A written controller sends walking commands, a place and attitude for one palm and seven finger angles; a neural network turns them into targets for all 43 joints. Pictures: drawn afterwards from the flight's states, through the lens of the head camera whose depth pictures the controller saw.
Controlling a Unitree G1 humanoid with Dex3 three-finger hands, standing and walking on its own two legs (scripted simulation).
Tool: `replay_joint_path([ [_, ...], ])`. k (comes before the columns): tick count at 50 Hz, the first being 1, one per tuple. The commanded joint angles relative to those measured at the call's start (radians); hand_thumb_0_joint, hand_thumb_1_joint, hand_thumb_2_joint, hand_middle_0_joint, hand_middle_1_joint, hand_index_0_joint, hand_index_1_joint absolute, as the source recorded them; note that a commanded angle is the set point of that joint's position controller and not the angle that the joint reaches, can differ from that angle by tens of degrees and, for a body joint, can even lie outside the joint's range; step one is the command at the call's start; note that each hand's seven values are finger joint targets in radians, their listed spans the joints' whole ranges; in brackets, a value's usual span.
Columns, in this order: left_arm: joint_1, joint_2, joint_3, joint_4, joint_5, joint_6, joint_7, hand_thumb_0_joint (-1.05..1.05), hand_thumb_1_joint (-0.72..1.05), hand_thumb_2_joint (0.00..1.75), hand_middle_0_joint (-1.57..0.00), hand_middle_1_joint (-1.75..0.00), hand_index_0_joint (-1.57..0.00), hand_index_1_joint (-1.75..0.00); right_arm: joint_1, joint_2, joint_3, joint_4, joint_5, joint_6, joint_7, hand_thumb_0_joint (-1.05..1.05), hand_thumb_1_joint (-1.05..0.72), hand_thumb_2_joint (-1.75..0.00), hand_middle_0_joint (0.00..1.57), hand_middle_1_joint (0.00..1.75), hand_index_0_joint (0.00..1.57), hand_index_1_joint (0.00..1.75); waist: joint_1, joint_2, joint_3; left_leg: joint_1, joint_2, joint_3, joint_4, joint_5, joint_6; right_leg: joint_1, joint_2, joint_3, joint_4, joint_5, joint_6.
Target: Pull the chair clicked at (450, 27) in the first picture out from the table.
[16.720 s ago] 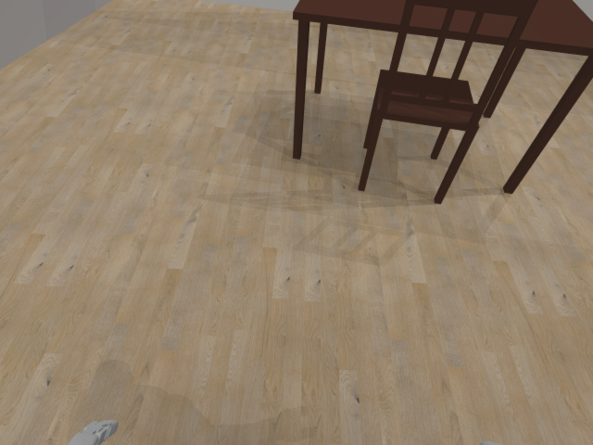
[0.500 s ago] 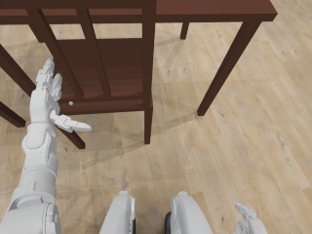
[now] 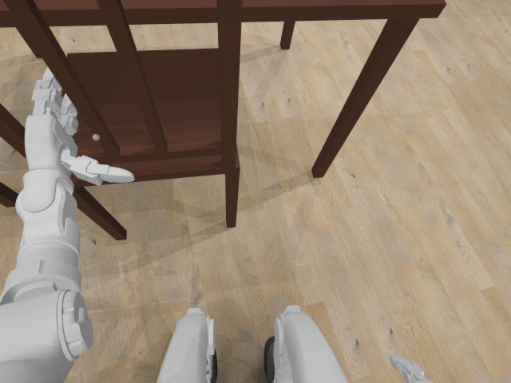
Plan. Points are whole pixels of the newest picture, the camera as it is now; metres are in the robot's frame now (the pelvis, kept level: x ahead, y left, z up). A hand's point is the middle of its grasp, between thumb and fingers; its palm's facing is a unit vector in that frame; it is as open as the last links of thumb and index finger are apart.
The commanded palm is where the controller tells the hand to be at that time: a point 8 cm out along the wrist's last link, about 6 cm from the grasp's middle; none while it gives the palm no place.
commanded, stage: push the fingers through the gap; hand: left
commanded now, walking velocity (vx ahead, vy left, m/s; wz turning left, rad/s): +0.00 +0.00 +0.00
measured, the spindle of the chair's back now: (79, 96) +0.53 +0.27 +0.05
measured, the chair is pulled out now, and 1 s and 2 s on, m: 0.00 0.00 0.01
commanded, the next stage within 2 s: hook a spindle and tug to test in 0.76 s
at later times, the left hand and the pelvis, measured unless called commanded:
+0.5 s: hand (99, 114) +0.51 +0.24 +0.03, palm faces +0.15 -0.99 -0.02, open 16.9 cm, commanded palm +0.48 +0.27 +0.04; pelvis +0.00 +0.00 -0.01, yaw -1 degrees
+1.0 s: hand (96, 119) +0.50 +0.24 +0.04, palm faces +0.14 -0.99 -0.03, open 16.8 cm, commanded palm +0.47 +0.27 +0.04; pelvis +0.00 +0.01 +0.00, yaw -1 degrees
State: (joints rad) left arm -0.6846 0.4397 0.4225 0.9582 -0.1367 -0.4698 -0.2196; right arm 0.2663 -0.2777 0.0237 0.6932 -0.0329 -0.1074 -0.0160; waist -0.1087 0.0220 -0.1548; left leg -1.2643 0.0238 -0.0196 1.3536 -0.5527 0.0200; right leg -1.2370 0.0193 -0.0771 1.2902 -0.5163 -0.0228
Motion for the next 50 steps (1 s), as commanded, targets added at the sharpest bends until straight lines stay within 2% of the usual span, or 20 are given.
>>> replay_joint_path([
  [1,-0.38,0.235,0.026,-0.129,-0.002,-0.045,0.01,0.0,-0.5,0.3,-0.06,-0.08,-0.06,-0.08,0.135,-0.18,-0.062,-0.066,0.005,-0.018,-0.007,0.0,-0.9,-0.9,0.2,0.3,0.2,0.3,-0.015,0.091,-0.482,0.37,-0.021,-0.059,-0.172,0.3,-0.009,0.223,0.024,0.047,-0.151,0.236,-0.003],
  [3,-0.413,0.273,0.049,-0.112,0.006,-0.044,0.017,0.0,-0.5,0.3,-0.06,-0.08,-0.06,-0.08,0.139,-0.183,-0.059,-0.065,0.002,-0.013,-0.008,0.0,-0.9,-0.9,0.2,0.3,0.2,0.3,-0.02,0.072,-0.479,0.331,-0.021,-0.055,-0.164,0.27,-0.003,0.232,0.024,0.055,-0.152,0.221,-0.001],
  [7,-0.458,0.333,0.084,-0.11,0.024,-0.071,0.025,0.0,-0.5,0.3,-0.06,-0.08,-0.06,-0.08,0.145,-0.184,-0.054,-0.068,-0.004,-0.009,-0.005,0.0,-0.9,-0.9,0.2,0.3,0.2,0.3,-0.013,0.118,-0.509,0.344,-0.021,-0.053,-0.153,0.305,-0.004,0.232,0.026,0.058,-0.139,0.243,-0.006],
  [9,-0.506,0.33,0.068,-0.12,0.032,-0.083,0.024,0.0,-0.5,0.3,-0.06,-0.08,-0.06,-0.08,0.153,-0.186,-0.055,-0.067,-0.007,-0.007,-0.001,0.0,-0.9,-0.9,0.2,0.3,0.2,0.3,-0.029,0.135,-0.535,0.369,-0.019,-0.061,-0.146,0.326,-0.005,0.213,0.028,0.055,-0.13,0.253,-0.006],
  [11,-0.505,0.317,0.057,-0.116,0.037,-0.083,0.02,0.0,-0.5,0.3,-0.06,-0.08,-0.06,-0.08,0.161,-0.187,-0.058,-0.064,-0.008,-0.004,0.004,0.0,-0.9,-0.9,0.2,0.3,0.2,0.3,-0.027,0.17,-0.566,0.409,-0.016,-0.067,-0.142,0.358,-0.012,0.197,0.029,0.05,-0.126,0.265,-0.007],
  [15,-0.524,0.311,0.045,-0.023,0.034,-0.045,0.007,0.0,-0.5,0.3,-0.06,-0.08,-0.06,-0.08,0.17,-0.193,-0.051,-0.056,-0.004,0.009,0.003,0.0,-0.9,-0.9,0.2,0.3,0.2,0.3,-0.058,0.125,-0.495,0.346,-0.012,-0.068,-0.141,0.309,-0.003,0.18,0.028,0.047,-0.137,0.238,-0.003],
  [16,-0.521,0.329,0.063,-0.008,0.035,-0.034,0.006,0.0,-0.5,0.3,-0.06,-0.08,-0.06,-0.08,0.179,-0.195,-0.052,-0.056,-0.003,0.014,0.002,0.0,-0.9,-0.9,0.2,0.3,0.2,0.3,-0.054,0.098,-0.494,0.331,-0.012,-0.07,-0.143,0.296,-0.001,0.193,0.029,0.047,-0.139,0.231,-0.002],
  [18,-0.557,0.366,0.074,-0.003,0.039,-0.021,0.004,0.0,-0.5,0.3,-0.06,-0.08,-0.06,-0.08,0.179,-0.198,-0.046,-0.061,-0.002,0.019,-0.001,0.0,-0.9,-0.9,0.2,0.3,0.2,0.3,-0.058,0.115,-0.493,0.297,-0.014,-0.063,-0.134,0.272,0.004,0.197,0.027,0.056,-0.141,0.217,-0.002],
  [22,-0.553,0.396,0.097,-0.072,0.048,-0.047,0.012,0.0,-0.5,0.3,-0.06,-0.08,-0.06,-0.08,0.187,-0.198,-0.049,-0.071,-0.008,0.024,0.005,0.0,-0.9,-0.9,0.2,0.3,0.2,0.3,-0.034,0.165,-0.588,0.385,-0.009,-0.074,-0.132,0.365,-0.006,0.203,0.032,0.048,-0.124,0.27,-0.007],
  [25,-0.551,0.404,0.103,-0.096,0.049,-0.06,0.015,0.0,-0.5,0.3,-0.06,-0.08,-0.06,-0.08,0.194,-0.198,-0.05,-0.067,-0.01,0.03,0.01,0.0,-0.9,-0.9,0.2,0.3,0.2,0.3,-0.035,0.199,-0.617,0.423,-0.005,-0.076,-0.125,0.413,-0.012,0.194,0.033,0.045,-0.117,0.296,-0.006],
  [27,-0.517,0.366,0.083,-0.068,0.046,-0.046,0.012,0.0,-0.5,0.3,-0.06,-0.08,-0.06,-0.08,0.195,-0.194,-0.05,-0.064,-0.007,0.037,0.014,0.0,-0.9,-0.9,0.2,0.3,0.2,0.3,-0.042,0.169,-0.589,0.411,-0.004,-0.075,-0.13,0.399,-0.01,0.198,0.036,0.042,-0.126,0.29,-0.004],
  [29,-0.504,0.375,0.097,-0.045,0.041,-0.031,0.008,0.0,-0.5,0.3,-0.06,-0.08,-0.06,-0.08,0.2,-0.198,-0.049,-0.065,-0.007,0.043,0.012,0.0,-0.9,-0.9,0.2,0.3,0.2,0.3,-0.047,0.14,-0.553,0.385,-0.004,-0.073,-0.136,0.382,-0.005,0.207,0.035,0.042,-0.131,0.289,-0.003],
  [33,-0.509,0.391,0.1,-0.074,0.04,-0.024,0.004,0.0,-0.5,0.3,-0.06,-0.08,-0.06,-0.08,0.189,-0.193,-0.046,-0.071,-0.003,0.048,0.008,0.0,-0.9,-0.9,0.2,0.3,0.2,0.3,-0.038,0.152,-0.532,0.36,-0.005,-0.066,-0.147,0.344,-0.003,0.227,0.034,0.049,-0.145,0.269,-0.003],
  [35,-0.547,0.366,0.075,-0.138,0.039,-0.047,0.008,0.0,-0.5,0.3,-0.06,-0.08,-0.06,-0.08,0.189,-0.191,-0.05,-0.067,-0.004,0.045,0.01,0.0,-0.9,-0.9,0.2,0.3,0.2,0.3,-0.041,0.203,-0.572,0.436,-0.002,-0.075,-0.15,0.383,-0.01,0.197,0.035,0.043,-0.144,0.277,-0.005],
  [36,-0.514,0.363,0.081,-0.133,0.037,-0.052,0.009,0.0,-0.5,0.3,-0.06,-0.08,-0.06,-0.08,0.191,-0.191,-0.053,-0.069,-0.005,0.044,0.013,0.0,-0.9,-0.9,0.2,0.3,0.2,0.3,-0.029,0.194,-0.58,0.45,-0.002,-0.08,-0.154,0.396,-0.015,0.2,0.038,0.039,-0.144,0.277,-0.007],
  [39,-0.518,0.322,0.052,-0.117,0.034,-0.061,0.013,0.0,-0.5,0.3,-0.06,-0.08,-0.06,-0.08,0.193,-0.19,-0.055,-0.056,-0.007,0.043,0.012,0.0,-0.9,-0.9,0.2,0.3,0.2,0.3,-0.051,0.181,-0.554,0.47,0.002,-0.085,-0.153,0.415,-0.017,0.174,0.039,0.034,-0.144,0.285,-0.007],
  [43,-0.471,0.31,0.051,-0.035,0.032,-0.038,0.011,0.0,-0.5,0.3,-0.06,-0.08,-0.06,-0.08,0.186,-0.191,-0.052,-0.052,-0.003,0.05,0.011,0.0,-0.9,-0.9,0.2,0.3,0.2,0.3,-0.05,0.142,-0.478,0.403,-0.003,-0.077,-0.166,0.344,-0.013,0.181,0.035,0.034,-0.159,0.249,-0.006],
  [45,-0.5,0.307,0.04,-0.057,0.038,-0.041,0.013,0.0,-0.5,0.3,-0.1,-0.19,-0.1,-0.19,0.182,-0.191,-0.05,-0.057,-0.002,0.052,0.01,0.0,-0.9,-0.9,0.2,0.3,0.2,0.3,-0.05,0.165,-0.477,0.427,-0.001,-0.083,-0.175,0.345,-0.015,0.162,0.033,0.031,-0.159,0.238,-0.008],
  [48,-0.516,0.313,0.044,-0.1,0.039,-0.061,0.023,0.0,-0.5,0.3,-0.15,-0.35,-0.15,-0.35,0.177,-0.187,-0.054,-0.063,-0.007,0.05,0.013,0.0,-0.9,-0.9,0.2,0.3,0.2,0.3,-0.042,0.181,-0.535,0.444,-0.005,-0.078,-0.166,0.362,-0.015,0.187,0.033,0.038,-0.157,0.254,-0.009],
  [50,-0.53,0.306,0.039,-0.101,0.038,-0.075,0.032,0.0,-0.5,0.3,-0.18,-0.46,-0.18,-0.46,0.175,-0.187,-0.051,-0.062,-0.008,0.051,0.014,0.0,-0.9,-0.9,0.2,0.3,0.2,0.3,-0.048,0.173,-0.523,0.441,-0.005,-0.081,-0.164,0.368,-0.017,0.179,0.034,0.036,-0.152,0.256,-0.008],
])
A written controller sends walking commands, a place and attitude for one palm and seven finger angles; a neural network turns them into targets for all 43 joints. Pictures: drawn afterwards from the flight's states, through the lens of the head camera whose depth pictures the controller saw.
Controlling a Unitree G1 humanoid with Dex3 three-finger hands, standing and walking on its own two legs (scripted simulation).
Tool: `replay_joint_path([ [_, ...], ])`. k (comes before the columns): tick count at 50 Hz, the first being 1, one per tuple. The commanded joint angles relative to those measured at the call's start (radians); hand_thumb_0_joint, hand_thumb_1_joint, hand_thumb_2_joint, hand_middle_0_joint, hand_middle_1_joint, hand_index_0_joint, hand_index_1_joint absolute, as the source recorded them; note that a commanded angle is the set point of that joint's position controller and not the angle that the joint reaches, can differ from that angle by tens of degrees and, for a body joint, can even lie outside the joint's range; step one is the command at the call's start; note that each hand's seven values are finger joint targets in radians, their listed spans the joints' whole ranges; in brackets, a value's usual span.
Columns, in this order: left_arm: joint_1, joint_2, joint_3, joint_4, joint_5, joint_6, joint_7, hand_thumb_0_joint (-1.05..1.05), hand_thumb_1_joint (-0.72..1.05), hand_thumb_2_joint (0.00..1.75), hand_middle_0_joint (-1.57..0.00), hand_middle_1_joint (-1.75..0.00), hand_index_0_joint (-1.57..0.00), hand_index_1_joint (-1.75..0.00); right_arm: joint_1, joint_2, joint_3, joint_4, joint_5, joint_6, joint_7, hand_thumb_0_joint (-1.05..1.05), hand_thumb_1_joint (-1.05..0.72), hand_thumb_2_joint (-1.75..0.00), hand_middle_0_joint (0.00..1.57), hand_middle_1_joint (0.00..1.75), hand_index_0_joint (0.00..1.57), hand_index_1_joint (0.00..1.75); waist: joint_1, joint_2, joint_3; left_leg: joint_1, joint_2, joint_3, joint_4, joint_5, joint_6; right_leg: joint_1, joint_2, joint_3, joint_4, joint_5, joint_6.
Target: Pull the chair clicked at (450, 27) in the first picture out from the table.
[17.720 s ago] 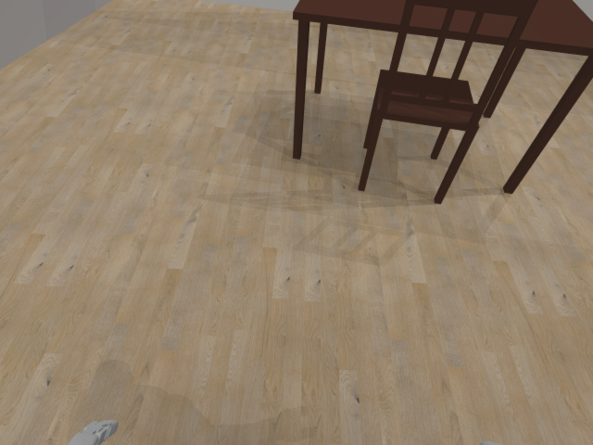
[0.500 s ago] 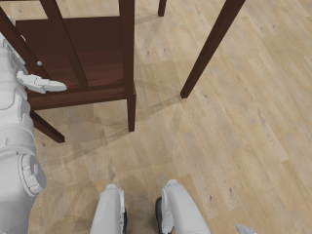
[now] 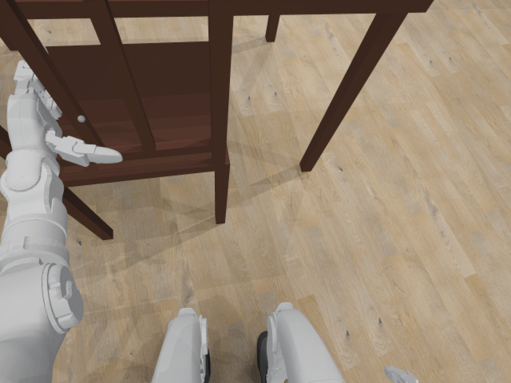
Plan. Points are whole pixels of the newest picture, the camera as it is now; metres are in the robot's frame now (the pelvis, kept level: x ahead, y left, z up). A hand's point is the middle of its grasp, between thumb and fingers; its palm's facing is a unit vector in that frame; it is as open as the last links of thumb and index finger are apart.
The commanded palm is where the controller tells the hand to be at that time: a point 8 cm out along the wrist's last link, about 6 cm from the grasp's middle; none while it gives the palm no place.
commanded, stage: hook a spindle and tug to test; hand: left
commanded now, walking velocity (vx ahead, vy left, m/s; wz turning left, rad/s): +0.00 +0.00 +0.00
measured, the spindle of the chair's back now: (61, 94) +0.53 +0.27 +0.05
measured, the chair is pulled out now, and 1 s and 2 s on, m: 0.00 0.01 0.08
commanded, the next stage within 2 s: step backward, pulling the chair out in 1.36 s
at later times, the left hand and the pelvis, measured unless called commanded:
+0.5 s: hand (81, 116) +0.50 +0.24 +0.04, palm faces +0.19 -0.98 -0.04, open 10.3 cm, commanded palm +0.47 +0.26 +0.04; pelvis +0.00 +0.00 +0.00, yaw +0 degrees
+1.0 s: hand (85, 120) +0.49 +0.23 +0.04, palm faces +0.18 -0.98 -0.02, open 5.4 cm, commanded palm +0.45 +0.26 +0.04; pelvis +0.01 +0.00 +0.01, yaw +0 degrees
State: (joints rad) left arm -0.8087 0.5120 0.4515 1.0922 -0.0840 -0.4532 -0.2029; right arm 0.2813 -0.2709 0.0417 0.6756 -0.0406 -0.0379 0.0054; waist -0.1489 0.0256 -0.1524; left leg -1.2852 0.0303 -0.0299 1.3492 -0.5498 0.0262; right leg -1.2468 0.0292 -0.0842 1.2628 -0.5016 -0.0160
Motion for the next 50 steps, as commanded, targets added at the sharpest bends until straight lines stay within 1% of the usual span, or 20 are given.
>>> replay_joint_path([
  [1,-0.382,0.222,0.012,-0.219,-0.016,-0.093,0.019,0.0,-0.5,0.3,-0.2,-0.52,-0.2,-0.52,0.161,-0.191,-0.072,-0.042,-0.002,-0.019,-0.006,0.0,-0.9,-0.9,0.2,0.3,0.2,0.3,-0.006,0.159,-0.522,0.461,-0.013,-0.071,-0.161,0.361,-0.024,0.192,0.026,0.041,-0.128,0.239,-0.015],
  [3,-0.375,0.25,0.035,-0.203,-0.016,-0.098,0.022,0.0,-0.5,0.3,-0.24,-0.63,-0.24,-0.63,0.158,-0.194,-0.071,-0.043,-0.001,-0.018,-0.006,0.0,-0.9,-0.9,0.2,0.3,0.2,0.3,-0.004,0.12,-0.517,0.414,-0.015,-0.061,-0.156,0.33,-0.017,0.223,0.024,0.05,-0.13,0.235,-0.013],
  [5,-0.4,0.244,0.022,-0.216,-0.01,-0.102,0.025,0.0,-0.5,0.3,-0.27,-0.74,-0.27,-0.74,0.154,-0.192,-0.068,-0.045,-0.001,-0.017,-0.007,0.0,-0.9,-0.9,0.2,0.3,0.2,0.3,-0.005,0.162,-0.523,0.429,-0.017,-0.06,-0.158,0.336,-0.019,0.21,0.023,0.05,-0.126,0.234,-0.014],
  [7,-0.402,0.219,0.003,-0.21,-0.007,-0.099,0.023,0.0,-0.5,0.3,-0.31,-0.85,-0.31,-0.85,0.151,-0.189,-0.07,-0.045,-0.001,-0.017,-0.004,0.0,-0.9,-0.9,0.2,0.3,0.2,0.3,-0.009,0.155,-0.521,0.429,-0.017,-0.059,-0.157,0.324,-0.017,0.207,0.022,0.05,-0.129,0.226,-0.014],
  [8,-0.376,0.246,0.026,-0.197,-0.004,-0.096,0.025,0.0,-0.5,0.3,-0.32,-0.9,-0.32,-0.9,0.155,-0.193,-0.07,-0.047,0.0,-0.015,-0.005,0.0,-0.9,-0.9,0.2,0.3,0.2,0.3,0.003,0.143,-0.521,0.416,-0.017,-0.059,-0.159,0.32,-0.017,0.221,0.023,0.052,-0.128,0.227,-0.015],
  [10,-0.414,0.232,0.005,-0.2,0.0,-0.094,0.026,0.0,-0.39,0.35,-0.36,-1.01,-0.36,-1.01,0.155,-0.193,-0.067,-0.045,0.001,-0.014,-0.007,0.0,-0.9,-0.9,0.2,0.3,0.2,0.3,-0.012,0.169,-0.514,0.434,-0.015,-0.064,-0.161,0.318,-0.018,0.187,0.022,0.049,-0.128,0.218,-0.015],
  [12,-0.415,0.216,-0.005,-0.194,-0.004,-0.09,0.025,0.0,-0.28,0.4,-0.39,-1.12,-0.39,-1.12,0.157,-0.191,-0.069,-0.043,0.0,-0.016,-0.007,0.0,-0.9,-0.9,0.2,0.3,0.2,0.3,-0.017,0.148,-0.516,0.421,-0.017,-0.06,-0.159,0.31,-0.015,0.208,0.023,0.051,-0.133,0.22,-0.013],
  [13,-0.401,0.25,0.022,-0.211,-0.006,-0.093,0.024,0.0,-0.22,0.42,-0.41,-1.18,-0.41,-1.18,0.16,-0.195,-0.07,-0.047,0.0,-0.015,-0.008,0.0,-0.9,-0.9,0.2,0.3,0.2,0.3,-0.002,0.149,-0.538,0.425,-0.016,-0.06,-0.159,0.325,-0.016,0.226,0.022,0.053,-0.13,0.233,-0.016],
  [17,-0.418,0.175,-0.038,-0.205,-0.011,-0.091,0.015,0.0,0.0,0.52,-0.48,-1.4,-0.48,-1.4,0.161,-0.191,-0.073,-0.039,0.001,-0.017,-0.005,0.0,-0.9,-0.9,0.2,0.3,0.2,0.3,-0.021,0.16,-0.533,0.456,-0.014,-0.066,-0.157,0.333,-0.019,0.189,0.023,0.048,-0.135,0.23,-0.014],
  [18,-0.418,0.201,-0.024,-0.195,-0.009,-0.09,0.016,0.0,0.06,0.54,-0.5,-1.45,-0.5,-1.45,0.164,-0.195,-0.072,-0.034,0.0,-0.015,-0.007,0.0,-0.9,-0.9,0.2,0.3,0.2,0.3,-0.019,0.147,-0.524,0.444,-0.012,-0.068,-0.159,0.324,-0.018,0.194,0.023,0.047,-0.134,0.224,-0.015],
  [20,-0.432,0.214,-0.015,-0.224,-0.009,-0.098,0.017,0.0,0.17,0.59,-0.5,-1.45,-0.5,-1.45,0.171,-0.196,-0.075,-0.035,0.0,-0.016,-0.007,0.0,-0.9,-0.9,0.2,0.3,0.2,0.3,-0.013,0.168,-0.559,0.463,-0.015,-0.066,-0.158,0.351,-0.019,0.206,0.022,0.049,-0.131,0.244,-0.016],
  [22,-0.427,0.177,-0.047,-0.22,-0.007,-0.099,0.016,0.0,0.28,0.64,-0.5,-1.45,-0.5,-1.45,0.169,-0.191,-0.075,-0.034,0.0,-0.016,-0.003,0.0,-0.9,-0.9,0.2,0.3,0.2,0.3,-0.019,0.168,-0.553,0.467,-0.016,-0.064,-0.158,0.348,-0.018,0.205,0.024,0.05,-0.138,0.242,-0.016],
  [25,-0.425,0.18,-0.047,-0.206,-0.009,-0.099,0.014,0.0,0.45,0.71,-0.5,-1.45,-0.5,-1.45,0.17,-0.194,-0.074,-0.027,0.001,-0.014,-0.003,0.0,-0.9,-0.9,0.2,0.3,0.2,0.3,-0.025,0.157,-0.53,0.455,-0.015,-0.064,-0.159,0.338,-0.017,0.199,0.024,0.049,-0.14,0.237,-0.016],
  [33,-0.379,0.187,-0.036,-0.226,-0.009,-0.104,0.01,0.0,0.9,0.9,-0.5,-1.45,-0.5,-1.45,0.179,-0.193,-0.081,-0.024,-0.001,-0.004,0.0,0.0,-0.9,-0.9,0.2,0.3,0.2,0.3,-0.006,0.176,-0.563,0.509,-0.014,-0.063,-0.159,0.431,-0.025,0.222,0.024,0.045,-0.138,0.299,-0.019],
  [37,-0.362,0.133,-0.077,-0.25,-0.008,-0.107,0.011,0.0,0.9,0.9,-0.5,-1.45,-0.5,-1.45,0.171,-0.186,-0.082,-0.029,-0.001,0.001,0.006,0.0,-0.9,-0.9,0.2,0.3,0.2,0.3,-0.004,0.207,-0.546,0.547,-0.01,-0.07,-0.172,0.452,-0.033,0.201,0.025,0.037,-0.142,0.292,-0.021],
  [40,-0.291,0.121,-0.07,-0.26,-0.016,-0.108,0.016,0.0,0.9,0.9,-0.5,-1.45,-0.5,-1.45,0.172,-0.186,-0.087,-0.037,0.001,0.006,0.01,0.0,-0.9,-0.9,0.2,0.3,0.2,0.3,0.01,0.185,-0.569,0.575,-0.008,-0.067,-0.173,0.504,-0.036,0.218,0.028,0.035,-0.143,0.322,-0.02],
  [42,-0.298,0.09,-0.096,-0.26,-0.017,-0.106,0.019,0.0,0.9,0.9,-0.5,-1.45,-0.5,-1.45,0.161,-0.181,-0.085,-0.036,0.003,0.009,0.012,0.0,-0.9,-0.9,0.2,0.3,0.2,0.3,-0.003,0.167,-0.531,0.55,-0.01,-0.064,-0.175,0.47,-0.032,0.215,0.028,0.036,-0.149,0.309,-0.018],
  [45,-0.287,0.115,-0.072,-0.269,-0.013,-0.115,0.026,0.0,0.9,0.9,-0.5,-1.45,-0.5,-1.45,0.16,-0.182,-0.088,-0.037,0.003,0.01,0.009,0.0,-0.9,-0.9,0.2,0.3,0.2,0.3,0.005,0.139,-0.531,0.533,-0.011,-0.062,-0.181,0.455,-0.031,0.236,0.026,0.037,-0.144,0.313,-0.018],
  [46,-0.274,0.115,-0.069,-0.286,-0.013,-0.118,0.029,0.0,0.9,0.9,-0.5,-1.45,-0.5,-1.45,0.156,-0.18,-0.089,-0.04,0.003,0.01,0.01,0.0,-0.9,-0.9,0.2,0.3,0.2,0.3,0.014,0.165,-0.546,0.542,-0.013,-0.058,-0.18,0.474,-0.033,0.245,0.024,0.039,-0.142,0.325,-0.018],
  [50,-0.217,0.088,-0.077,-0.292,-0.018,-0.117,0.032,0.0,0.9,0.9,-0.5,-1.45,-0.5,-1.45,0.15,-0.176,-0.09,-0.047,0.004,0.014,0.012,0.0,-0.9,-0.9,0.2,0.3,0.2,0.3,0.022,0.153,-0.528,0.56,-0.009,-0.059,-0.183,0.521,-0.041,0.238,0.025,0.034,-0.142,0.339,-0.019],
])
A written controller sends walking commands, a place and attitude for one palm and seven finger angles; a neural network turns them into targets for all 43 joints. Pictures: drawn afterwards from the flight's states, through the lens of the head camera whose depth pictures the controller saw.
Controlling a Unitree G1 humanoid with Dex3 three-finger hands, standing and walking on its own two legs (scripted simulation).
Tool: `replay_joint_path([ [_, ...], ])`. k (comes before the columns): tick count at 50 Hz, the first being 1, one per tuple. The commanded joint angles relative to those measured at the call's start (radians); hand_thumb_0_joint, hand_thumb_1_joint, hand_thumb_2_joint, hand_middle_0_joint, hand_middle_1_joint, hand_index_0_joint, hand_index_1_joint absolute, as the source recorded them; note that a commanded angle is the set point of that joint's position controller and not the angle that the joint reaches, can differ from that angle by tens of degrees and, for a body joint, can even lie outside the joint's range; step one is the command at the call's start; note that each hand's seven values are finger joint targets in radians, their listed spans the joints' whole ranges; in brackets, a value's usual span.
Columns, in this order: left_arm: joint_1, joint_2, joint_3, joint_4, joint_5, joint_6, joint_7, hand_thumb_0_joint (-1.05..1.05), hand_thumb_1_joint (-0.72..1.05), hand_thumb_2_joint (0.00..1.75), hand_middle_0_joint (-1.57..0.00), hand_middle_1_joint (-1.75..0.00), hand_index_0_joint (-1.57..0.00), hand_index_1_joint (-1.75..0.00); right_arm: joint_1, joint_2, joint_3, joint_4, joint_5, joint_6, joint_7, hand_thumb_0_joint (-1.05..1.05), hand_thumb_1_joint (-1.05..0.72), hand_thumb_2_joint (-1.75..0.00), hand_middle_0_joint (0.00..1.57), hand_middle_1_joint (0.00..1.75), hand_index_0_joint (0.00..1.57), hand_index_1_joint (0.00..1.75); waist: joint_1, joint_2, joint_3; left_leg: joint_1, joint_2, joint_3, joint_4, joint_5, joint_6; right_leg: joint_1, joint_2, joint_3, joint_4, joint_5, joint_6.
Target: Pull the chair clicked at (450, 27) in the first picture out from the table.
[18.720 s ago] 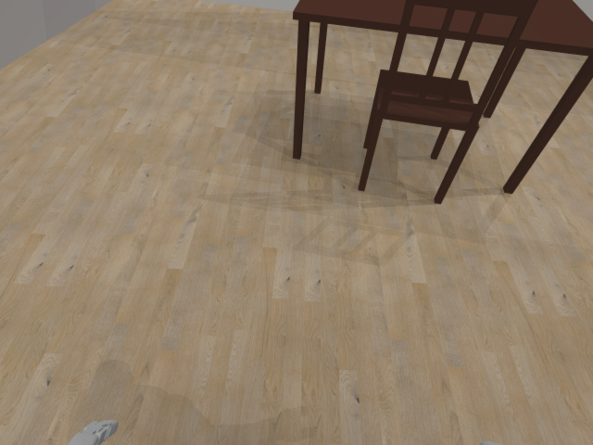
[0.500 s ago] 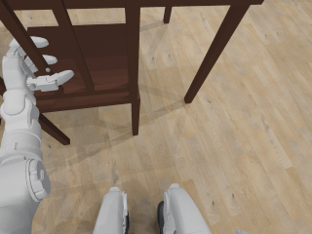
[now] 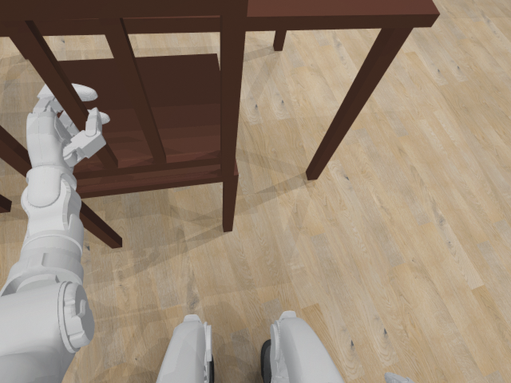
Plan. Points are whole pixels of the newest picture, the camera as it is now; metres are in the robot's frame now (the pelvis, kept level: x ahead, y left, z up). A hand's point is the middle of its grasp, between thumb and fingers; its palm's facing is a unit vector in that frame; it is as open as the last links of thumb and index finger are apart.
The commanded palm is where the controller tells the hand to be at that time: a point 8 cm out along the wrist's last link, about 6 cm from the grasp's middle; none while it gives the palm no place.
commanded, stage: hook a spindle and tug to test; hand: left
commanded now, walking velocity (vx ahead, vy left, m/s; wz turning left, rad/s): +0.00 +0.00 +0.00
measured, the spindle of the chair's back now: (78, 112) +0.51 +0.26 +0.04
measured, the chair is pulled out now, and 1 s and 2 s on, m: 0.01 0.08 0.15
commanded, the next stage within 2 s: step backward, pulling the chair out in 0.36 s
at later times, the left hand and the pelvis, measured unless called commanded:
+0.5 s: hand (103, 151) +0.45 +0.22 +0.03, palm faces +0.18 -0.98 -0.05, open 5.5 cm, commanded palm +0.42 +0.25 +0.03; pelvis +0.00 +0.00 +0.01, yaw +0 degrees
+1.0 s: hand (123, 170) +0.41 +0.18 +0.05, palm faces +0.13 -0.97 -0.19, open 5.2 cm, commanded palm +0.38 +0.22 +0.05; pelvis -0.02 +0.01 +0.10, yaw +0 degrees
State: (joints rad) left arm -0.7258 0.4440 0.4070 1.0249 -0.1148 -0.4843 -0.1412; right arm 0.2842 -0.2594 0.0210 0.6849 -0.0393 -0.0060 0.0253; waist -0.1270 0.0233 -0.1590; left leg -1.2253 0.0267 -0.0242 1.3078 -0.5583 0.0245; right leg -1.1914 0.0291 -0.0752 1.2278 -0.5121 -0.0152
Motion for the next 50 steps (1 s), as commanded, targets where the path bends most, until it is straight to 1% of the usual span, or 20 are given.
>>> replay_joint_path([
  [1,-0.294,0.152,-0.034,-0.232,0.011,-0.086,-0.028,0.0,0.9,0.9,-0.5,-1.45,-0.5,-1.45,0.146,-0.185,-0.07,-0.056,0.003,-0.016,-0.007,0.0,-0.9,-0.9,0.2,0.3,0.2,0.3,-0.001,0.152,-0.518,0.498,-0.006,-0.062,-0.142,0.528,-0.039,0.188,0.025,0.026,-0.11,0.351,-0.019],
  [4,-0.252,0.148,-0.027,-0.272,0.005,-0.087,-0.025,0.0,0.9,0.9,-0.5,-1.45,-0.5,-1.45,0.14,-0.184,-0.075,-0.07,0.005,-0.018,-0.007,0.0,-0.9,-0.9,0.2,0.3,0.2,0.3,0.01,0.136,-0.552,0.509,-0.007,-0.057,-0.141,0.546,-0.037,0.215,0.027,0.03,-0.106,0.373,-0.018],
  [5,-0.241,0.143,-0.033,-0.28,0.005,-0.085,-0.026,0.0,0.9,0.9,-0.5,-1.45,-0.5,-1.45,0.133,-0.179,-0.073,-0.07,0.006,-0.019,-0.006,0.0,-0.9,-0.9,0.2,0.3,0.2,0.3,0.016,0.166,-0.544,0.513,-0.007,-0.054,-0.142,0.561,-0.041,0.214,0.024,0.03,-0.107,0.38,-0.018],
  [8,-0.215,0.144,-0.027,-0.277,0.005,-0.079,-0.024,0.0,0.9,0.9,-0.5,-1.45,-0.5,-1.45,0.129,-0.179,-0.072,-0.071,0.007,-0.017,-0.008,0.0,-0.9,-0.9,0.2,0.3,0.2,0.3,0.015,0.116,-0.512,0.478,-0.007,-0.055,-0.149,0.52,-0.038,0.226,0.025,0.03,-0.108,0.365,-0.017],
  [11,-0.197,0.117,-0.039,-0.299,0.001,-0.082,-0.018,0.0,0.9,0.9,-0.5,-1.45,-0.5,-1.45,0.119,-0.173,-0.073,-0.076,0.007,-0.023,-0.007,0.0,-0.9,-0.9,0.2,0.3,0.2,0.3,0.024,0.152,-0.5,0.497,-0.008,-0.053,-0.156,0.526,-0.044,0.208,0.024,0.028,-0.11,0.352,-0.019],
  [16,-0.144,0.107,-0.042,-0.368,-0.01,-0.082,-0.012,0.0,0.9,0.9,-0.5,-1.45,-0.5,-1.45,0.111,-0.17,-0.077,-0.085,0.011,-0.029,-0.008,0.0,-0.9,-0.9,0.2,0.3,0.2,0.3,0.031,0.137,-0.535,0.531,-0.004,-0.054,-0.155,0.582,-0.052,0.225,0.026,0.028,-0.109,0.382,-0.017],
  [17,-0.157,0.091,-0.057,-0.368,-0.009,-0.081,-0.013,0.0,0.9,0.9,-0.5,-1.45,-0.5,-1.45,0.105,-0.167,-0.075,-0.083,0.011,-0.031,-0.007,0.0,-0.9,-0.9,0.2,0.3,0.2,0.3,0.027,0.142,-0.515,0.514,-0.006,-0.049,-0.157,0.551,-0.049,0.225,0.025,0.029,-0.112,0.367,-0.016],
  [20,-0.161,0.148,-0.009,-0.354,-0.006,-0.085,-0.003,0.0,0.9,0.9,-0.5,-1.45,-0.5,-1.45,0.099,-0.173,-0.073,-0.081,0.01,-0.036,-0.015,0.0,-0.9,-0.9,0.2,0.3,0.2,0.3,0.031,0.098,-0.492,0.447,-0.013,-0.044,-0.161,0.464,-0.037,0.251,0.024,0.037,-0.108,0.348,-0.017],
  [22,-0.19,0.128,-0.021,-0.349,-0.005,-0.093,-0.001,0.0,0.9,0.9,-0.5,-1.45,-0.5,-1.45,0.092,-0.166,-0.07,-0.079,0.008,-0.044,-0.017,0.0,-0.9,-0.9,0.2,0.3,0.2,0.3,0.023,0.1,-0.475,0.428,-0.018,-0.039,-0.16,0.419,-0.032,0.246,0.022,0.041,-0.113,0.327,-0.014],
  [23,-0.278,0.146,-0.021,-0.372,-0.005,-0.1,0.002,0.0,0.9,0.9,-0.5,-1.45,-0.5,-1.45,0.093,-0.168,-0.068,-0.072,0.006,-0.049,-0.021,0.0,-0.9,-0.9,0.2,0.3,0.2,0.3,0.007,0.111,-0.485,0.424,-0.018,-0.038,-0.155,0.406,-0.027,0.25,0.019,0.047,-0.114,0.329,-0.013],
  [24,-0.372,0.456,0.046,-0.432,0.125,0.046,0.138,0.0,0.9,0.9,-0.5,-1.45,-0.5,-1.45,0.105,-0.169,-0.069,-0.167,0.06,0.03,-0.043,0.0,-0.9,-0.9,0.2,0.3,0.2,0.3,0.058,0.185,-0.653,0.674,-0.013,0.005,-0.317,0.359,-0.001,0.574,-0.048,0.149,-0.299,0.331,-0.017],
  [26,-0.326,0.317,-0.06,-0.504,0.119,0.154,0.206,0.0,0.9,0.9,-0.5,-1.45,-0.5,-1.45,0.135,-0.151,-0.072,-0.182,0.08,0.054,-0.082,0.0,-0.9,-0.9,0.2,0.3,0.2,0.3,0.029,0.187,-0.596,0.746,-0.015,-0.009,-0.388,0.452,0.002,0.644,-0.048,0.116,-0.371,0.541,-0.008],
  [28,-0.162,0.211,-0.124,-0.374,0.13,0.239,0.235,0.0,0.9,0.9,-0.5,-1.45,-0.5,-1.45,0.118,-0.147,-0.066,-0.181,0.092,0.086,-0.097,0.0,-0.9,-0.9,0.2,0.3,0.2,0.3,0.026,0.196,-0.514,0.788,0.013,-0.052,-0.442,0.521,-0.014,0.564,-0.049,0.082,-0.365,0.52,-0.001],
  [30,-0.085,0.14,-0.17,-0.233,0.127,0.3,0.259,0.0,0.9,0.9,-0.5,-1.45,-0.5,-1.45,0.121,-0.146,-0.056,-0.158,0.091,0.108,-0.108,0.0,-0.9,-0.9,0.2,0.3,0.2,0.3,0.009,0.089,-0.4,0.733,0.027,-0.05,-0.464,0.544,0.006,0.606,-0.048,0.094,-0.423,0.571,0.016],
  [33,-0.173,0.167,-0.174,-0.12,0.134,0.318,0.294,0.0,0.9,0.9,-0.5,-1.45,-0.5,-1.45,0.127,-0.162,-0.046,-0.133,0.091,0.132,-0.115,0.0,-0.9,-0.9,0.2,0.3,0.2,0.3,-0.007,0.016,-0.312,0.677,0.036,-0.046,-0.532,0.506,0.004,0.703,-0.067,0.103,-0.5,0.627,0.029],
  [34,-0.217,0.195,-0.155,-0.121,0.134,0.3,0.303,0.0,0.9,0.9,-0.5,-1.45,-0.5,-1.45,0.121,-0.168,-0.05,-0.129,0.088,0.13,-0.121,0.0,-0.9,-0.9,0.2,0.3,0.2,0.3,-0.004,0.046,-0.309,0.697,0.038,-0.047,-0.55,0.533,0.006,0.704,-0.068,0.104,-0.519,0.631,0.032],
  [36,-0.236,0.171,-0.172,-0.091,0.131,0.276,0.309,0.0,0.9,0.9,-0.5,-1.45,-0.5,-1.45,0.119,-0.166,-0.05,-0.107,0.085,0.127,-0.123,0.0,-0.9,-0.9,0.2,0.3,0.2,0.3,0.0,0.141,-0.297,0.771,0.052,-0.056,-0.574,0.629,0.003,0.69,-0.065,0.104,-0.545,0.64,0.037],
  [41,-0.239,0.107,-0.213,-0.09,0.129,0.246,0.301,0.0,0.9,0.9,-0.5,-1.45,-0.5,-1.45,0.118,-0.164,-0.063,-0.074,0.077,0.115,-0.125,0.0,-0.9,-0.9,0.2,0.3,0.2,0.3,0.009,0.226,-0.338,0.93,0.08,-0.094,-0.604,0.842,-0.01,0.663,-0.037,0.087,-0.588,0.599,0.036],
  [46,-0.171,0.057,-0.238,-0.118,0.117,0.235,0.279,0.0,0.9,0.9,-0.5,-1.45,-0.5,-1.45,0.082,-0.162,-0.074,-0.072,0.07,0.101,-0.125,0.0,-0.9,-0.9,0.2,0.3,0.2,0.3,0.023,0.225,-0.36,0.995,0.11,-0.128,-0.665,0.849,-0.011,0.658,-0.007,0.069,-0.597,0.478,0.033],
  [50,-0.169,0.064,-0.228,-0.122,0.112,0.227,0.27,0.0,0.9,0.9,-0.5,-1.45,-0.5,-1.45,0.053,-0.167,-0.085,-0.066,0.063,0.087,-0.129,0.0,-0.9,-0.9,0.2,0.3,0.2,0.3,0.024,0.196,-0.326,0.97,0.142,-0.151,-0.724,0.749,0.007,0.658,0.004,0.072,-0.578,0.364,0.031],
])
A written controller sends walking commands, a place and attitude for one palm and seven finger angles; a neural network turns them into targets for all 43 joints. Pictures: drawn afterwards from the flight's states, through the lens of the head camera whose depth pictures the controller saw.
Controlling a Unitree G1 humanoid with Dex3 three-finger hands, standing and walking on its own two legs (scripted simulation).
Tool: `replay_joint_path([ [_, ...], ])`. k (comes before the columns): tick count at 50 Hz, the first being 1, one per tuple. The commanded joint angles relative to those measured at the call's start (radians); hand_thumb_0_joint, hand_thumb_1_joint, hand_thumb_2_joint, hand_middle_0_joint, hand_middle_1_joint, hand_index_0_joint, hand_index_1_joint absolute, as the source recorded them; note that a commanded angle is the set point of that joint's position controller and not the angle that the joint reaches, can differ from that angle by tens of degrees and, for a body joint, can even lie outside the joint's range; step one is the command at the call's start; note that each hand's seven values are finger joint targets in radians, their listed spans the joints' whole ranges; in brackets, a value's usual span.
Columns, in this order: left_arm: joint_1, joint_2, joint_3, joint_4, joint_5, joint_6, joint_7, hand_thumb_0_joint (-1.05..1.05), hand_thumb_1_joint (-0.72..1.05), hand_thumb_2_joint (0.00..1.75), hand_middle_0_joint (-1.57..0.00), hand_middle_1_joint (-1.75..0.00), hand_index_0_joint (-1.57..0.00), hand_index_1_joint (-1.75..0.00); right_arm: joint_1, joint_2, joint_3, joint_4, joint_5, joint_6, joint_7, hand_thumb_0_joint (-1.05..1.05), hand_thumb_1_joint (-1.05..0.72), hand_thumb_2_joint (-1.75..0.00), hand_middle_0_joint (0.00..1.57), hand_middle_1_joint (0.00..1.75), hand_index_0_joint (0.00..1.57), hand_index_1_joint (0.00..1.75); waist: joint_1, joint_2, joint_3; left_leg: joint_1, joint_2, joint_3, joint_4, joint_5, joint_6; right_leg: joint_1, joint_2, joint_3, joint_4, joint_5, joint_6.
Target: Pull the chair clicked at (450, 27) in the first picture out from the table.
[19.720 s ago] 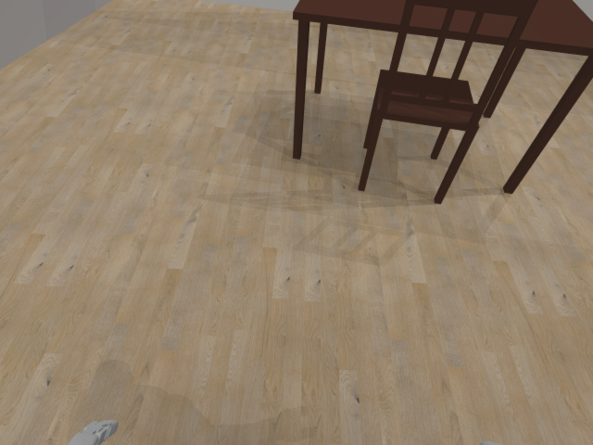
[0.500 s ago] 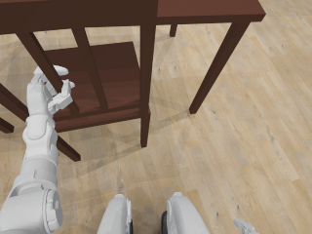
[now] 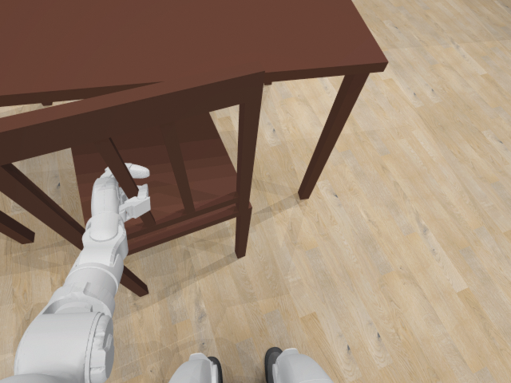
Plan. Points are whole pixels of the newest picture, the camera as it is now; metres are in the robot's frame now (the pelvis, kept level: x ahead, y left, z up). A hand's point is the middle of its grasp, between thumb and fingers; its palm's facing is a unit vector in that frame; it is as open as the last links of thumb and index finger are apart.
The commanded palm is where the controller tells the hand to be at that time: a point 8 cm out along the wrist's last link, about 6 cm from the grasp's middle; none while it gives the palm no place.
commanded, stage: step backward, pulling the chair out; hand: left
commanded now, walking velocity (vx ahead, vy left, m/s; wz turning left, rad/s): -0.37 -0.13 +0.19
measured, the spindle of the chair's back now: (131, 189) +0.45 +0.20 -0.06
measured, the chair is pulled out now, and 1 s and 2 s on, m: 0.08 0.15 0.15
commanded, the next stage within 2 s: none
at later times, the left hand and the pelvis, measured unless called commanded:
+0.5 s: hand (158, 231) +0.36 +0.14 -0.05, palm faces +0.20 -0.95 -0.22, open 5.2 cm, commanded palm +0.34 +0.19 -0.04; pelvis -0.05 -0.04 +0.00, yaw +3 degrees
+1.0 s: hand (157, 234) +0.36 +0.14 -0.05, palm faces +0.15 -0.96 -0.23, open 5.2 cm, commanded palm +0.35 +0.19 -0.04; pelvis -0.04 -0.04 +0.00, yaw +2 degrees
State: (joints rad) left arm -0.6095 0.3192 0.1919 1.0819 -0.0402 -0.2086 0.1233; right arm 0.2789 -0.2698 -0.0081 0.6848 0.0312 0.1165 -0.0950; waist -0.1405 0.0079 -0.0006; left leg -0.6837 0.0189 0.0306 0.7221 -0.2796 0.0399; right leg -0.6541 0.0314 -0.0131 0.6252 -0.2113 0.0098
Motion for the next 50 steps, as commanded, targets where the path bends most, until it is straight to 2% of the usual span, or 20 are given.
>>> replay_joint_path([
  [1,-0.301,0.184,-0.018,-0.178,0.035,-0.052,0.004,0.0,0.9,0.9,-0.5,-1.45,-0.5,-1.45,0.052,-0.154,-0.055,-0.062,-0.009,-0.038,-0.01,0.0,-0.9,-0.9,0.2,0.3,0.2,0.3,0.034,0.189,-0.468,0.405,0.154,-0.211,-0.148,0.435,-0.002,0.127,0.002,0.012,0.03,0.047,0.006],
  [5,-0.343,0.21,-0.007,-0.149,0.036,-0.063,0.01,0.0,0.9,0.9,-0.5,-1.45,-0.5,-1.45,0.037,-0.156,-0.053,-0.042,-0.003,-0.056,-0.018,0.0,-0.9,-0.9,0.2,0.3,0.2,0.3,0.033,0.174,-0.422,0.31,0.148,-0.202,-0.166,0.264,0.009,0.152,-0.012,0.028,0.019,0.017,0.004],
  [7,-0.358,0.203,-0.013,-0.137,0.035,-0.071,0.012,0.0,0.9,0.9,-0.5,-1.45,-0.5,-1.45,0.034,-0.148,-0.05,-0.03,0.003,-0.068,-0.023,0.0,-0.9,-0.9,0.2,0.3,0.2,0.3,0.031,0.141,-0.419,0.282,0.133,-0.185,-0.156,0.205,0.01,0.177,-0.024,0.039,-0.002,0.042,0.005],
  [9,-0.368,0.236,0.004,-0.121,0.036,-0.074,0.021,0.0,0.9,0.9,-0.5,-1.45,-0.5,-1.45,0.036,-0.152,-0.047,-0.02,0.008,-0.076,-0.026,0.0,-0.9,-0.9,0.2,0.3,0.2,0.3,0.029,0.106,-0.418,0.249,0.11,-0.162,-0.144,0.144,0.006,0.191,-0.039,0.053,-0.03,0.045,0.007],
  [13,-0.376,0.235,-0.014,-0.115,0.043,-0.084,0.036,0.0,0.9,0.9,-0.5,-1.45,-0.5,-1.45,0.031,-0.135,-0.035,-0.011,0.016,-0.09,-0.026,0.0,-0.9,-0.9,0.2,0.3,0.2,0.3,0.027,0.078,-0.435,0.216,0.063,-0.118,-0.117,0.062,-0.008,0.225,-0.084,0.078,-0.071,0.036,0.012],
  [14,-0.37,0.26,0.004,-0.106,0.046,-0.082,0.043,0.0,0.9,0.9,-0.5,-1.45,-0.5,-1.45,0.033,-0.142,-0.037,-0.009,0.018,-0.09,-0.028,0.0,-0.9,-0.9,0.2,0.3,0.2,0.3,0.025,0.065,-0.442,0.215,0.053,-0.11,-0.106,0.042,-0.008,0.228,-0.092,0.089,-0.08,0.031,0.013],
  [17,-0.388,0.254,-0.022,-0.121,0.045,-0.079,0.052,0.0,0.9,0.9,-0.5,-1.45,-0.5,-1.45,0.022,-0.13,-0.025,-0.023,0.028,-0.091,-0.023,0.0,-0.9,-0.9,0.2,0.3,0.2,0.3,0.024,0.029,-0.433,0.175,0.013,-0.075,-0.082,-0.049,-0.017,0.268,-0.145,0.128,-0.128,-0.026,0.019],
  [19,-0.38,0.281,-0.007,-0.113,0.047,-0.069,0.06,0.0,0.9,0.9,-0.5,-1.45,-0.5,-1.45,0.021,-0.136,-0.027,-0.027,0.031,-0.087,-0.023,0.0,-0.9,-0.9,0.2,0.3,0.2,0.3,0.021,0.004,-0.422,0.184,-0.01,-0.053,-0.05,-0.07,-0.023,0.268,-0.177,0.158,-0.17,-0.052,0.022],
  [21,-0.384,0.261,-0.028,-0.121,0.046,-0.061,0.062,0.0,0.9,0.9,-0.5,-1.45,-0.5,-1.45,0.019,-0.137,-0.026,-0.025,0.035,-0.084,-0.02,0.0,-0.9,-0.9,0.2,0.3,0.2,0.3,0.024,0.01,-0.424,0.194,-0.015,-0.056,-0.057,-0.061,-0.027,0.291,-0.197,0.156,-0.186,-0.048,0.019],
  [25,-0.393,0.242,-0.046,-0.13,0.039,-0.057,0.06,0.0,0.9,0.9,-0.5,-1.45,-0.5,-1.45,0.009,-0.149,-0.026,-0.021,0.037,-0.085,-0.028,0.0,-0.9,-0.9,0.2,0.3,0.2,0.3,0.027,0.046,-0.436,0.219,0.013,-0.095,-0.107,0.034,-0.018,0.294,-0.152,0.1,-0.133,0.02,0.031],
  [28,-0.398,0.218,-0.072,-0.139,0.024,-0.058,0.055,0.0,0.9,0.9,-0.5,-1.45,-0.5,-1.45,-0.007,-0.149,-0.022,-0.04,0.045,-0.093,-0.03,0.0,-0.9,-0.9,0.2,0.3,0.2,0.3,0.029,0.036,-0.401,0.218,0.026,-0.118,-0.145,-0.081,-0.007,0.26,-0.13,0.097,-0.158,-0.136,0.023],
  [30,-0.385,0.212,-0.075,-0.136,0.023,-0.064,0.055,0.0,0.9,0.9,-0.5,-1.45,-0.5,-1.45,-0.012,-0.155,-0.021,-0.034,0.041,-0.103,-0.038,0.0,-0.9,-0.9,0.2,0.3,0.2,0.3,0.034,0.072,-0.384,0.238,0.043,-0.139,-0.182,-0.085,-0.001,0.236,-0.104,0.074,-0.144,-0.164,0.016],
  [33,-0.385,0.185,-0.089,-0.151,0.017,-0.076,0.047,0.0,0.9,0.9,-0.5,-1.45,-0.5,-1.45,-0.018,-0.16,-0.024,-0.029,0.035,-0.119,-0.043,0.0,-0.9,-0.9,0.2,0.3,0.2,0.3,0.043,0.153,-0.399,0.265,0.078,-0.185,-0.217,-0.037,0.007,0.225,-0.064,0.049,-0.076,-0.12,0.007],
  [35,-0.376,0.182,-0.084,-0.143,0.016,-0.077,0.044,0.0,0.9,0.9,-0.5,-1.45,-0.5,-1.45,-0.015,-0.163,-0.027,-0.021,0.029,-0.125,-0.047,0.0,-0.9,-0.9,0.2,0.3,0.2,0.3,0.048,0.164,-0.406,0.278,0.099,-0.21,-0.222,0.021,0.013,0.217,-0.046,0.04,-0.039,-0.091,0.005],
  [38,-0.397,0.174,-0.086,-0.153,0.018,-0.084,0.035,0.0,0.9,0.9,-0.5,-1.45,-0.5,-1.45,-0.017,-0.157,-0.029,-0.018,0.022,-0.134,-0.048,0.0,-0.9,-0.9,0.2,0.3,0.2,0.3,0.048,0.159,-0.406,0.289,0.108,-0.209,-0.2,0.069,0.008,0.196,-0.042,0.039,-0.023,-0.07,0.002],
  [39,-0.39,0.187,-0.072,-0.139,0.019,-0.082,0.035,0.0,0.9,0.9,-0.5,-1.45,-0.5,-1.45,-0.015,-0.157,-0.03,-0.015,0.019,-0.135,-0.051,0.0,-0.9,-0.9,0.2,0.3,0.2,0.3,0.045,0.13,-0.403,0.288,0.111,-0.209,-0.195,0.084,0.012,0.189,-0.039,0.04,-0.02,-0.065,0.004],
  [43,-0.412,0.182,-0.073,-0.144,0.022,-0.09,0.028,0.0,0.9,0.9,-0.5,-1.45,-0.5,-1.45,-0.013,-0.145,-0.031,-0.007,0.017,-0.143,-0.051,0.0,-0.9,-0.9,0.2,0.3,0.2,0.3,0.048,0.106,-0.42,0.269,0.11,-0.19,-0.16,0.114,0.005,0.191,-0.053,0.05,-0.015,-0.046,0.005],
  [48,-0.414,0.203,-0.06,-0.123,0.031,-0.094,0.032,0.0,0.9,0.9,-0.5,-1.45,-0.5,-1.45,-0.002,-0.135,-0.028,0.007,0.019,-0.147,-0.052,0.0,-0.9,-0.9,0.2,0.3,0.2,0.3,0.044,0.036,-0.434,0.247,0.074,-0.148,-0.111,0.103,-0.009,0.207,-0.088,0.076,-0.055,-0.02,0.008],
  [49,-0.408,0.23,-0.038,-0.119,0.036,-0.094,0.037,0.0,0.9,0.9,-0.5,-1.45,-0.5,-1.45,0.001,-0.138,-0.031,0.005,0.017,-0.148,-0.054,0.0,-0.9,-0.9,0.2,0.3,0.2,0.3,0.043,0.045,-0.446,0.249,0.063,-0.136,-0.099,0.098,-0.01,0.209,-0.096,0.086,-0.06,-0.011,0.009],
  [50,-0.414,0.224,-0.05,-0.125,0.038,-0.095,0.039,0.0,0.9,0.9,-0.5,-1.45,-0.5,-1.45,0.006,-0.133,-0.027,0.01,0.019,-0.147,-0.053,0.0,-0.9,-0.9,0.2,0.3,0.2,0.3,0.044,0.059,-0.453,0.241,0.058,-0.131,-0.095,0.105,-0.015,0.224,-0.107,0.089,-0.06,0.007,0.008],
])
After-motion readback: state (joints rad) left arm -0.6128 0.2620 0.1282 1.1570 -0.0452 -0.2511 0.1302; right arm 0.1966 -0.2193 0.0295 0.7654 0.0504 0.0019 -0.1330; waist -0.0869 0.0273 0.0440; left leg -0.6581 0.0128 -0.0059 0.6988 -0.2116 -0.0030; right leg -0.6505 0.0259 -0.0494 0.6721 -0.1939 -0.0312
